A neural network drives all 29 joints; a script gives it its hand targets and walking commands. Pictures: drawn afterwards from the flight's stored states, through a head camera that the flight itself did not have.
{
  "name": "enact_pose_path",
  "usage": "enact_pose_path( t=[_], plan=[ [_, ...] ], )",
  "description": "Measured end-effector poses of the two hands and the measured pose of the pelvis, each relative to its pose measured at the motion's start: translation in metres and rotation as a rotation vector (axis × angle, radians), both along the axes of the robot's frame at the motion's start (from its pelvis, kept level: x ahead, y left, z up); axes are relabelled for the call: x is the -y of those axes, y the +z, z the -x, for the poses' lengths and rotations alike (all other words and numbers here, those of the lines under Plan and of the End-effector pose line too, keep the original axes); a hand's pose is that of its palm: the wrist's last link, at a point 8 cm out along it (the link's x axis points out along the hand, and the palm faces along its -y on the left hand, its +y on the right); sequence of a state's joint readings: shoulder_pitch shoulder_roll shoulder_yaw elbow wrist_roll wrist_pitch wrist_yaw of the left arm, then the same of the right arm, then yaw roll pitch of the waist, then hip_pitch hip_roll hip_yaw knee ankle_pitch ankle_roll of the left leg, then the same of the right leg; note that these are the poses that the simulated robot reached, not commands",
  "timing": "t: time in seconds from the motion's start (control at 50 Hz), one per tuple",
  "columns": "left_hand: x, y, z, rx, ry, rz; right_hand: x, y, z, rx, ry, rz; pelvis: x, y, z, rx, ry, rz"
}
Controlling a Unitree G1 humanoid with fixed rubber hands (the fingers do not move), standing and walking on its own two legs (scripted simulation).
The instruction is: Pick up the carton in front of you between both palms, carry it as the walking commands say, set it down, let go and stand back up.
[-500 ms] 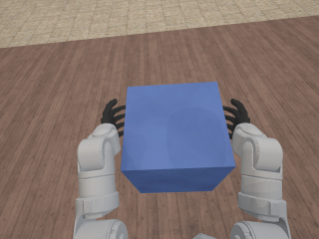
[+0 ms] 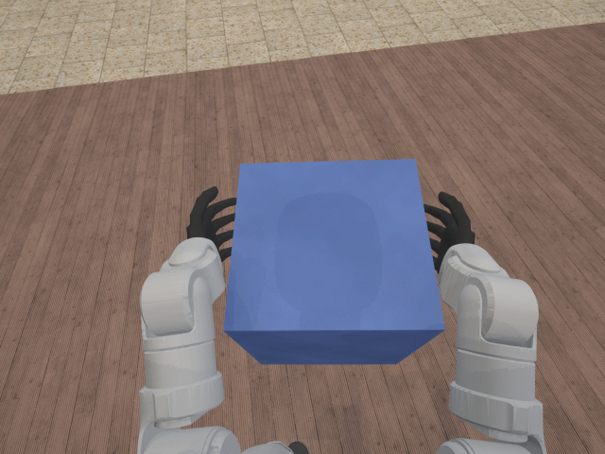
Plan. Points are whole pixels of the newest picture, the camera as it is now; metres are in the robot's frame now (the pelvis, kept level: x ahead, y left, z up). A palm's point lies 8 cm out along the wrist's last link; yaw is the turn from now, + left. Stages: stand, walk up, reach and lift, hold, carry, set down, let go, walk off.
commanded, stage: carry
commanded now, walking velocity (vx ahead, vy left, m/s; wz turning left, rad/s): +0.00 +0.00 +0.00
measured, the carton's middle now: (327, 276) +0.33 -0.01 +0.01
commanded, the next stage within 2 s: none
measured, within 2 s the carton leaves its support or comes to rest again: neither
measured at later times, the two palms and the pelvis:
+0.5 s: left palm (210, 228) +0.35 +0.13 +0.11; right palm (466, 224) +0.35 -0.17 +0.11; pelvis +0.03 -0.03 +0.00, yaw +0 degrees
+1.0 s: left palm (218, 234) +0.34 +0.12 +0.12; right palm (482, 231) +0.33 -0.19 +0.12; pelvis +0.01 -0.04 +0.00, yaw +0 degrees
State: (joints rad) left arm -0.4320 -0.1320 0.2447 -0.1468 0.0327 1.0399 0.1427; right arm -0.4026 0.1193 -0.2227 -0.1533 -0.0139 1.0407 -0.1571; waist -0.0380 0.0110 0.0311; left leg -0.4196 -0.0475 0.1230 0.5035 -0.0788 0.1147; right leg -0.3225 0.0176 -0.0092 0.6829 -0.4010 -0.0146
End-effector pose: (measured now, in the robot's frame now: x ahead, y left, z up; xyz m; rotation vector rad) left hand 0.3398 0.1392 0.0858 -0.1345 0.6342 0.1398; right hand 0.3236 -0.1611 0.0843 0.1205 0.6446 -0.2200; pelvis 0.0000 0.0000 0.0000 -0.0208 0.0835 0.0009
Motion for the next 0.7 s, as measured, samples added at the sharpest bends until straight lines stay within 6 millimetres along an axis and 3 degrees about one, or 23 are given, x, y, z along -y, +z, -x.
enact_pose_path(
  t=[0.14, 0.24, 0.42, 0.7],
  plan=[
    [-0.002, 0.020, -0.023, 0.054, 0.028, -0.027, -0.002, 0.020, -0.036, 0.055, 0.042, 0.000, 0.006, 0.004, -0.025, -0.014, 0.003, 0.001],
    [-0.004, 0.025, -0.024, 0.048, 0.051, -0.038, -0.003, 0.025, -0.046, 0.050, 0.072, 0.002, 0.014, 0.004, -0.034, -0.017, 0.006, -0.009],
    [0.005, 0.024, -0.014, 0.024, 0.053, -0.030, 0.006, 0.022, -0.034, 0.027, 0.066, 0.000, 0.025, 0.002, -0.031, 0.009, 0.008, -0.017],
    [0.022, 0.037, 0.002, 0.020, 0.030, -0.034, 0.024, 0.035, -0.010, 0.024, 0.042, 0.008, 0.033, 0.004, -0.017, 0.049, 0.000, -0.015]
  ],
)
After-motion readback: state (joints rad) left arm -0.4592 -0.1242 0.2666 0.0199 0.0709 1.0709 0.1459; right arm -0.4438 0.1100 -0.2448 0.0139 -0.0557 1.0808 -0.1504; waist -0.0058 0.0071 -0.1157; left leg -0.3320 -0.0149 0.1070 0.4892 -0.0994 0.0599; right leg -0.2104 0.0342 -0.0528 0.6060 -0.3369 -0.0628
